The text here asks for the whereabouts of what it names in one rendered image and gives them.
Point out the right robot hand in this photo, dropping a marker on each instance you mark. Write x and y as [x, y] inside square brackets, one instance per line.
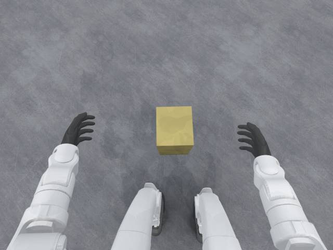
[258, 142]

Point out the robot foot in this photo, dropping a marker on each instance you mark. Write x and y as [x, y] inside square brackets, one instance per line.
[156, 230]
[198, 235]

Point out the robot left forearm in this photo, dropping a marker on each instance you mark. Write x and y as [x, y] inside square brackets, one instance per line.
[48, 210]

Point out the robot right forearm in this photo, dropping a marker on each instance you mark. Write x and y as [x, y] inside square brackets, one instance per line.
[290, 229]

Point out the carton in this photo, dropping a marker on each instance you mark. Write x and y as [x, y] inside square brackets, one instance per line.
[174, 130]

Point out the left robot upper arm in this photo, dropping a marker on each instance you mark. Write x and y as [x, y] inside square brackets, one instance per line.
[40, 241]

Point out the right robot foot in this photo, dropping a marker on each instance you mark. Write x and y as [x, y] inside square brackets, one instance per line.
[198, 235]

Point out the left robot hand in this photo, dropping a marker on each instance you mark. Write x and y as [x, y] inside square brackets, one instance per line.
[73, 132]

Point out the left robot foot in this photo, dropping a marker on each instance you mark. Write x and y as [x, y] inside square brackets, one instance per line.
[156, 230]

